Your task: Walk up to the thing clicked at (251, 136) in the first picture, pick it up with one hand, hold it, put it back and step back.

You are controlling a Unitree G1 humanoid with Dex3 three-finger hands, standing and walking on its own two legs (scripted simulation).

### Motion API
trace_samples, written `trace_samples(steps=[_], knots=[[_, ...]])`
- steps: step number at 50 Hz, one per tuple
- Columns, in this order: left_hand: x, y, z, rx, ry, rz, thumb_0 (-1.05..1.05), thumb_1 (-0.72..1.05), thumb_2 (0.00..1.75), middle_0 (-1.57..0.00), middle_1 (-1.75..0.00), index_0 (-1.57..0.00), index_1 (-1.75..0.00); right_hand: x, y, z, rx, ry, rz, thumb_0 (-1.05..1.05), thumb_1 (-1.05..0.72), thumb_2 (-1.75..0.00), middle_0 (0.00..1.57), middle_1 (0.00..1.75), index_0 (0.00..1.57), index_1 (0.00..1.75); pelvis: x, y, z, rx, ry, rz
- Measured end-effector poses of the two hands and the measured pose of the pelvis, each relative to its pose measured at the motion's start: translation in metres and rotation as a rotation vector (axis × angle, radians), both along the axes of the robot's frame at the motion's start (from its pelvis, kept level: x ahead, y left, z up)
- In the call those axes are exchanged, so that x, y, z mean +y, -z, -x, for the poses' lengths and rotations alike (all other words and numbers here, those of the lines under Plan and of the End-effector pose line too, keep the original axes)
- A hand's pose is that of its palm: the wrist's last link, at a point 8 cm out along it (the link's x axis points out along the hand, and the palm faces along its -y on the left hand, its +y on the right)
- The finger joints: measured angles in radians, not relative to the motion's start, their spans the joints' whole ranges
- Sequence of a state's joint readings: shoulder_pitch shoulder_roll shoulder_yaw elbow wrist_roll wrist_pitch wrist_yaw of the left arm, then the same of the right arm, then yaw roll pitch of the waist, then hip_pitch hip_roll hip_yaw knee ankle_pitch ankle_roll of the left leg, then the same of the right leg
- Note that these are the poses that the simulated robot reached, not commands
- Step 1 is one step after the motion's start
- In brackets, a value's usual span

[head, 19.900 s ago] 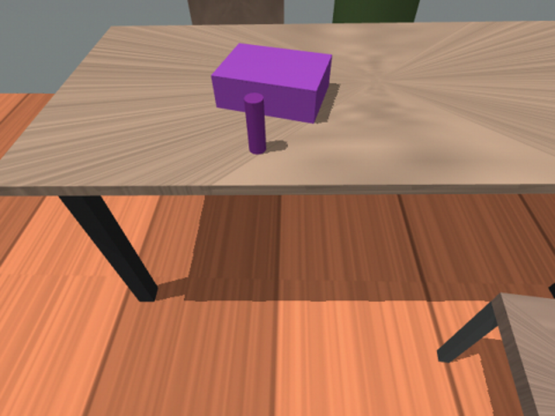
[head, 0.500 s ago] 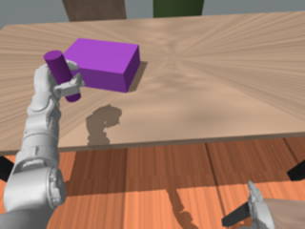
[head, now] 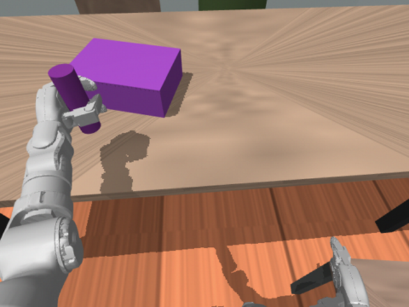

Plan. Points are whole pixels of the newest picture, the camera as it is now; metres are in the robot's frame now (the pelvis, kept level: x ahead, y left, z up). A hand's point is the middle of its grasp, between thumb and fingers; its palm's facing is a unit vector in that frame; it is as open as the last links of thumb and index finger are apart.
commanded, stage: lower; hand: left
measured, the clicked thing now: (77, 102) +0.47 +0.23 +0.15
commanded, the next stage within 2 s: loosen in 1.12 s
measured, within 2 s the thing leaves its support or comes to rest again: rests again in 1.00 s
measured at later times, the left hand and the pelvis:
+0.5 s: hand (98, 122) +0.48 +0.22 +0.08, palm faces +0.19 -0.98 +0.01, open 5.0 cm; pelvis -0.01 +0.00 -0.02, yaw -1 degrees
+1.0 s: hand (102, 130) +0.48 +0.22 +0.06, palm faces +0.18 -0.98 +0.01, open 5.0 cm; pelvis -0.01 +0.01 -0.03, yaw -1 degrees
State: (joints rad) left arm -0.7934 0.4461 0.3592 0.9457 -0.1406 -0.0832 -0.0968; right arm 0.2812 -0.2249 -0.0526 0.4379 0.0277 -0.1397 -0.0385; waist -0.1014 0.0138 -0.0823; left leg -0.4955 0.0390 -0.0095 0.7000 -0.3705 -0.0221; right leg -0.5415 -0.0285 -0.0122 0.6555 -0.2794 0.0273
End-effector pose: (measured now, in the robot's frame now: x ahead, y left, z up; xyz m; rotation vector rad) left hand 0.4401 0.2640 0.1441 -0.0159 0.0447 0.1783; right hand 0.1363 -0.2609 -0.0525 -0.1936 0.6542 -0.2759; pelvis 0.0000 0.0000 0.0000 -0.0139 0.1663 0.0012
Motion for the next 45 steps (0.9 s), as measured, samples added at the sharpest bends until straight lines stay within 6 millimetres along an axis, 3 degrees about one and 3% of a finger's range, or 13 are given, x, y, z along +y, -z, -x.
trace_samples(steps=[16, 45], knots=[[0.001, 0.044, -0.006, 0.011, -0.004, 0.004, -0.01, 0.18, 1.14, -1.02, -1.14, -1.04, -1.15, -0.002, 0.011, 0.012, 0.045, -0.006, 0.035, -0.01, 0.53, -0.05, 0.06, 0.05, 0.06, 0.05, 0.003, 0.016, 0.01, 0.065, 0.009, 0.006], [0.003, 0.082, -0.012, 0.013, 0.009, 0.004, -0.01, 0.18, 1.15, -1.02, -1.13, -1.04, -1.14, 0.008, 0.006, 0.004, 0.025, -0.048, 0.053, -0.01, 0.53, -0.05, 0.06, 0.05, 0.06, 0.05, 0.006, 0.031, 0.003, 0.12, 0.007, 0.015]])
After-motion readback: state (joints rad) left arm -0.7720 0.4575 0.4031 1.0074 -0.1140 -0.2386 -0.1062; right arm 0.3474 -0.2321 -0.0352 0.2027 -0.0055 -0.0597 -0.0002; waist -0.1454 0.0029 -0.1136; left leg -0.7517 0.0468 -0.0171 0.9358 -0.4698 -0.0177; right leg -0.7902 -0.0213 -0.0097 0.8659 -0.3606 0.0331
